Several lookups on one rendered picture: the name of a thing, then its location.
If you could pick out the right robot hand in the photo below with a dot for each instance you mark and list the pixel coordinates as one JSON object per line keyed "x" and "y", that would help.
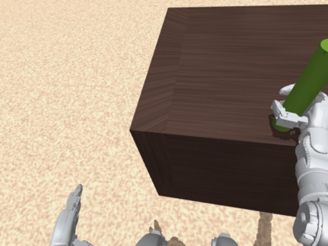
{"x": 316, "y": 114}

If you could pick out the right robot arm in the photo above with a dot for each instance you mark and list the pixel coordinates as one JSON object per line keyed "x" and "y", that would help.
{"x": 311, "y": 224}

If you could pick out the left robot hand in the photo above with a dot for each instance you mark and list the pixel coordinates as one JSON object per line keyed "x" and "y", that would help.
{"x": 64, "y": 230}

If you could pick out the can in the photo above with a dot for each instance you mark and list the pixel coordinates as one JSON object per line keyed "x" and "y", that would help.
{"x": 309, "y": 84}

